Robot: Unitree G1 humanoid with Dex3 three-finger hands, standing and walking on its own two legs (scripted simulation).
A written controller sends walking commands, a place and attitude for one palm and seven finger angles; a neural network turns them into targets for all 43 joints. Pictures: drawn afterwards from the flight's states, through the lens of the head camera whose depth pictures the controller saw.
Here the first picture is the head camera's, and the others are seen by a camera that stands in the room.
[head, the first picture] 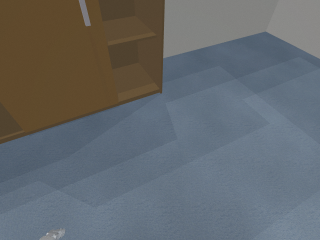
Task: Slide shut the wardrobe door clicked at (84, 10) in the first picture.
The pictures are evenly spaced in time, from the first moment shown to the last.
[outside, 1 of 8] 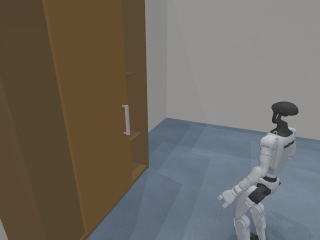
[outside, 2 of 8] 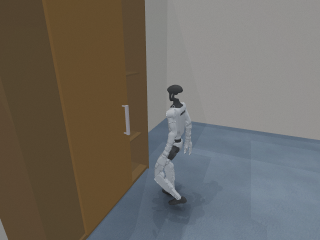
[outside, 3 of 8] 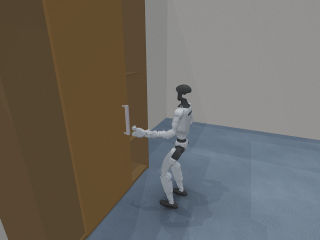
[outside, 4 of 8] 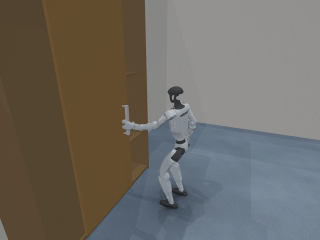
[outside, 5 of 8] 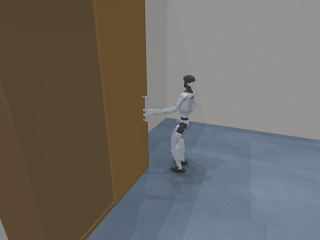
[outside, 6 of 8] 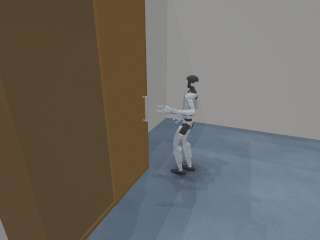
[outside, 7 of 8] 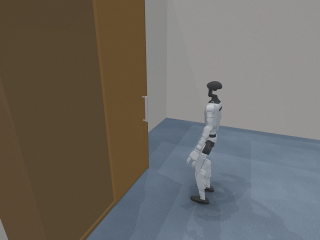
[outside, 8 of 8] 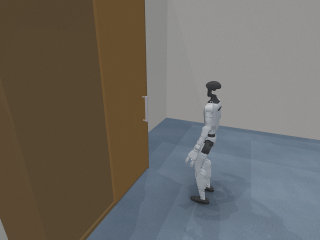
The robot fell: no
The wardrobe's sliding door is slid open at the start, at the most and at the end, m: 0.42 0.42 0.00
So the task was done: yes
